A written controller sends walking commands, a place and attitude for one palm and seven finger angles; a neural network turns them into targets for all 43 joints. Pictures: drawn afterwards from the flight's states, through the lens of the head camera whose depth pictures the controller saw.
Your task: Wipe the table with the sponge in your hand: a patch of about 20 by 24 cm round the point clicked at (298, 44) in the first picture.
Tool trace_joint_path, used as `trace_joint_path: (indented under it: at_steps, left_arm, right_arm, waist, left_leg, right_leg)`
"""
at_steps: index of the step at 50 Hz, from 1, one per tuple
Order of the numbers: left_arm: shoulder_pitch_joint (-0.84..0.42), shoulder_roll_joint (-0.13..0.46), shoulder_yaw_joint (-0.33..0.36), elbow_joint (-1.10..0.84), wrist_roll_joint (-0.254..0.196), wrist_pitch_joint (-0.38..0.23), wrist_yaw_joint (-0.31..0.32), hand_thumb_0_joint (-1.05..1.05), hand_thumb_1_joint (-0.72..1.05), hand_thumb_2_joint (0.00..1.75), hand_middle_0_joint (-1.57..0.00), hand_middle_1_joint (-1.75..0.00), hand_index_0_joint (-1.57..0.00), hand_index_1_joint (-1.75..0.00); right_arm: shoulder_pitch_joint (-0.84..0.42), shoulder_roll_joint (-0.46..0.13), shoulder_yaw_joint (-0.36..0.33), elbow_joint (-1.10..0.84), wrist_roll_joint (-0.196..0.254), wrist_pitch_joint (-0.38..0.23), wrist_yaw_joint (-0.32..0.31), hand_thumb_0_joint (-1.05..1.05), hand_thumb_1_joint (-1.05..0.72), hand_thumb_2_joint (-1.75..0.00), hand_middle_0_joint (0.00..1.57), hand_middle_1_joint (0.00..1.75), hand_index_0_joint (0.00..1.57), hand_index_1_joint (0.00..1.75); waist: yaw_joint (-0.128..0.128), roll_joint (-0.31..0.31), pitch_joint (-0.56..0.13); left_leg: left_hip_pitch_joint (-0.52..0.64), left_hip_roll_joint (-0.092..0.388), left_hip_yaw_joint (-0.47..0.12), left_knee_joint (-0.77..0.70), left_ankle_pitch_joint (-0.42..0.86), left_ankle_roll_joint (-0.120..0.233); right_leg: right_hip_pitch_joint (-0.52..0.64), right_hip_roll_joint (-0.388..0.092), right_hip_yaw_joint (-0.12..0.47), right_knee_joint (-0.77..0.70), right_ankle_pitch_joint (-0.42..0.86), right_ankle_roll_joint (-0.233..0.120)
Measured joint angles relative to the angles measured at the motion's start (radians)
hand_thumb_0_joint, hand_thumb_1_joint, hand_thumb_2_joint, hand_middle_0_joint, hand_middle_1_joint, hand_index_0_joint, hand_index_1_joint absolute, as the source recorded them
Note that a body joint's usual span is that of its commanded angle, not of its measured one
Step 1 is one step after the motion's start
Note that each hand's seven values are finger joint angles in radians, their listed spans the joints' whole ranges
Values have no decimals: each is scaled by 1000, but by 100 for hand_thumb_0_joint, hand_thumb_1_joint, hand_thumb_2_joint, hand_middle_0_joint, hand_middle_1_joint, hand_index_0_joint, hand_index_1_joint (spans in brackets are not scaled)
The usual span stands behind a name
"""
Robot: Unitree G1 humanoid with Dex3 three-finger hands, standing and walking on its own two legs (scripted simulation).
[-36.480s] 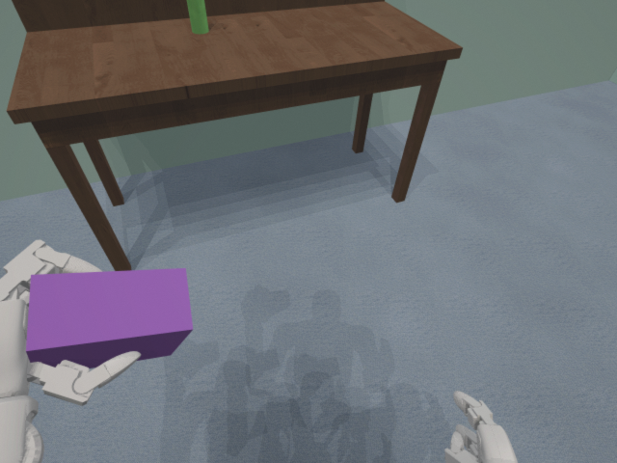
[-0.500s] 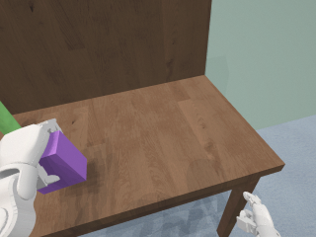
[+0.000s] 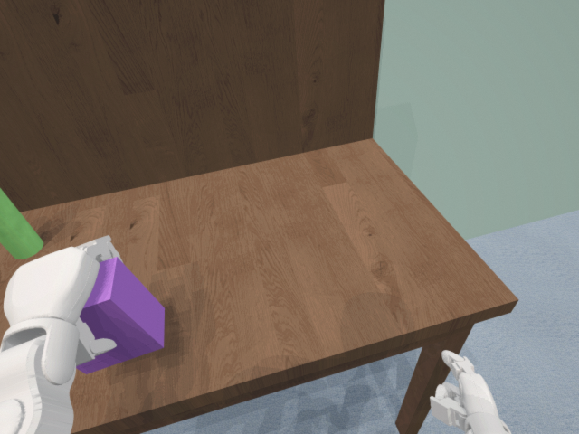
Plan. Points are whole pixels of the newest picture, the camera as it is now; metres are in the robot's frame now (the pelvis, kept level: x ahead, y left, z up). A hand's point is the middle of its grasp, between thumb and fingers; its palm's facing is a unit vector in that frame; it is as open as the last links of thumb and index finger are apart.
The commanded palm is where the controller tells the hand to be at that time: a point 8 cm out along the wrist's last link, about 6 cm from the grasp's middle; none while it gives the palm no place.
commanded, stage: bring the sponge back beside the body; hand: left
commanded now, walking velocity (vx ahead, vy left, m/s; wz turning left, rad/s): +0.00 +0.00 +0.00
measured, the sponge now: (110, 325) +0.20 +0.29 +0.08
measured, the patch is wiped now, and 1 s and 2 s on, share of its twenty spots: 1.00 1.00 1.00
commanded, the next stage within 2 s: step back with the hand held close in 0.54 s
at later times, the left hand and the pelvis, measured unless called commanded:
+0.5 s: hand (97, 307) +0.19 +0.28 +0.13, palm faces +0.13 -0.13 -0.98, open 10.4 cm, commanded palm +0.15 +0.27 +0.21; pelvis +0.00 +0.00 +0.00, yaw +0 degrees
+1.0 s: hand (115, 259) +0.22 +0.24 +0.19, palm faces +0.32 -0.84 -0.45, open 10.4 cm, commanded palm +0.17 +0.30 +0.20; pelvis +0.01 +0.02 -0.01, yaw -1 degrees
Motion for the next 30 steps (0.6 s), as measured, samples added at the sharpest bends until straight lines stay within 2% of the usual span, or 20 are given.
trace_joint_path:
  at_steps: [10,16,30]
  left_arm:
    - [53,-6,-13,-20,17,-21,9,0,-53,103,-69,-130,-72,-129]
    - [38,-6,-16,5,22,-18,13,0,-53,103,-69,-130,-72,-129]
    - [50,-5,-6,-11,16,-20,10,0,-53,103,-69,-130,-72,-129]
  right_arm:
    - [6,4,1,0,-11,-3,9,1,-90,-90,20,30,16,29]
    - [8,1,0,2,-11,-4,8,1,-90,-90,20,30,17,29]
    - [6,2,-2,2,-10,2,14,1,-90,-90,20,30,17,29]
  waist:
    - [0,-3,-3]
    - [1,-2,-1]
    - [-4,-2,-7]
  left_leg:
    - [3,8,-1,8,-10,-5]
    - [9,9,-4,8,-12,-6]
    - [8,6,0,4,-10,-3]
  right_leg:
    - [7,8,1,-2,-4,-6]
    - [15,10,-1,-6,-3,-7]
    - [12,7,3,-8,-2,-4]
